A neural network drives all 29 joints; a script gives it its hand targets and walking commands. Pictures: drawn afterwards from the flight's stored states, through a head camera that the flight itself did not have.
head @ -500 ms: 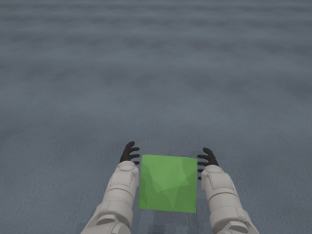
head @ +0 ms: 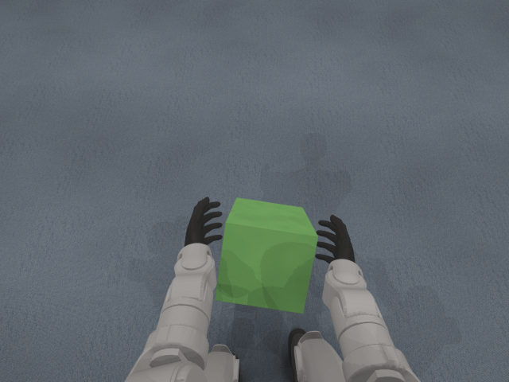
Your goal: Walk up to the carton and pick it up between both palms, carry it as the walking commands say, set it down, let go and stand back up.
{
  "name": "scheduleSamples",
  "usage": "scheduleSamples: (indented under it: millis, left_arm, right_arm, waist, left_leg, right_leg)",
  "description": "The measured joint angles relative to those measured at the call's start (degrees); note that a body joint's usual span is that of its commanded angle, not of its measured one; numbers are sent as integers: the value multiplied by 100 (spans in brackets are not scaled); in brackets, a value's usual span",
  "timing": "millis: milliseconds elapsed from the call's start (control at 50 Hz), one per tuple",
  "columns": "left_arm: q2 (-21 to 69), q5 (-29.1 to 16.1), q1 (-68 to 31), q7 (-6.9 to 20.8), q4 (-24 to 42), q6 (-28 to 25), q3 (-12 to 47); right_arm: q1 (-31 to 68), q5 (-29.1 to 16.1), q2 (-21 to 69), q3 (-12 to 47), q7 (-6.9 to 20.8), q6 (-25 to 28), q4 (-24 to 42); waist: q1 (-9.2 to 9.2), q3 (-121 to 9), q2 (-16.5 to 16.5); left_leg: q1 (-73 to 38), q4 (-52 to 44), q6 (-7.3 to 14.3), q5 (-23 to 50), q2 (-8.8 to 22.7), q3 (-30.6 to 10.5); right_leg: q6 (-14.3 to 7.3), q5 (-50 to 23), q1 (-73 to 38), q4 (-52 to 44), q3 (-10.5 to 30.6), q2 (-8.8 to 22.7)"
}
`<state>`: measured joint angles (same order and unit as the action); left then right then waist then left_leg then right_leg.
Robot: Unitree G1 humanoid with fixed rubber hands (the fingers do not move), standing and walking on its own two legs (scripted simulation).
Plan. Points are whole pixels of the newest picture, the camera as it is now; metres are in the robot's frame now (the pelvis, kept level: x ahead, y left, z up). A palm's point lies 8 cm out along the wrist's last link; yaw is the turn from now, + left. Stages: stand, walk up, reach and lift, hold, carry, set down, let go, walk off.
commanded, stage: set down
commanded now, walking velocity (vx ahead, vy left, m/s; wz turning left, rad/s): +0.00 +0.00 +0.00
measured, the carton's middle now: (265, 247) +0.38 +0.01 -0.20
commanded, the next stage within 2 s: none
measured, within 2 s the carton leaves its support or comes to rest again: neither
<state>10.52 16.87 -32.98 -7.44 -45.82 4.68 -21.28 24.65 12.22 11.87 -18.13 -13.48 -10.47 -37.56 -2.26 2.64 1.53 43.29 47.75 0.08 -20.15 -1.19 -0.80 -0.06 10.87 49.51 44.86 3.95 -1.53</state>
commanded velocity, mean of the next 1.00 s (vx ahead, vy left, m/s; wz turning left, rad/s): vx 0.00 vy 0.00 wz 0.00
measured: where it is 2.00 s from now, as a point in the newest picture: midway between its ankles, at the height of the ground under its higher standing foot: outside the picture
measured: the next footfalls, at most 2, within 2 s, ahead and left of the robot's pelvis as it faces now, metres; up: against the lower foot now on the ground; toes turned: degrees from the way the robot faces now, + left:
none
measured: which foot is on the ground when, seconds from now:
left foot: down 0.00-1.00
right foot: down 0.00-1.00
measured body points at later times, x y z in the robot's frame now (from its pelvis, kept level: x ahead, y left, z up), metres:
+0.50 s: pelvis -0.05 -0.01 -0.08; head +0.17 -0.02 +0.31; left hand +0.36 +0.12 -0.17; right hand +0.34 -0.12 -0.18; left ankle +0.03 +0.13 -0.69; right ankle +0.10 -0.11 -0.69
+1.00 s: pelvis -0.04 -0.01 -0.15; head +0.21 -0.02 +0.22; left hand +0.41 +0.12 -0.25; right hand +0.37 -0.12 -0.27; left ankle +0.03 +0.13 -0.69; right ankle +0.10 -0.11 -0.69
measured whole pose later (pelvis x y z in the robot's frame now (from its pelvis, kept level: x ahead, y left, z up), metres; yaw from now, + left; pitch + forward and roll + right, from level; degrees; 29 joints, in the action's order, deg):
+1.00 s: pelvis -0.04 -0.01 -0.15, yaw +2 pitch +32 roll +3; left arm 5.0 7.3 -49.6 -11.7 -45.9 5.7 -17.8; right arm 41.4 6.2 9.1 -17.0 -21.8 -9.5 -36.8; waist 0.2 1.7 1.3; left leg 87.7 87.9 -0.9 -32.3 -2.7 -0.7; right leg 0.0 21.1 95.1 84.4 3.8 -2.4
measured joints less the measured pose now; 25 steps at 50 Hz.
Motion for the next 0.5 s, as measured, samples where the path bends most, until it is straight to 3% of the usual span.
scheduleSamples:
  millis: [280, 500]
  left_arm:
    - [-73, -723, -13, -252, 82, -625, 313]
    - [-380, -902, -759, -362, 82, -456, 346]
  right_arm:
    - [105, -472, -119, 459, -480, 507, 89]
    - [982, -640, -206, 496, -790, 416, 88]
  waist:
    - [85, -141, -90]
    - [150, 268, -50]
  left_leg:
    - [1585, 1344, -47, -387, -45, 2]
    - [2543, 2344, -47, -563, -47, -1]
  right_leg:
    - [1, 342, 1612, 1331, -9, -20]
    - [-1, 424, 2570, 2244, -23, -75]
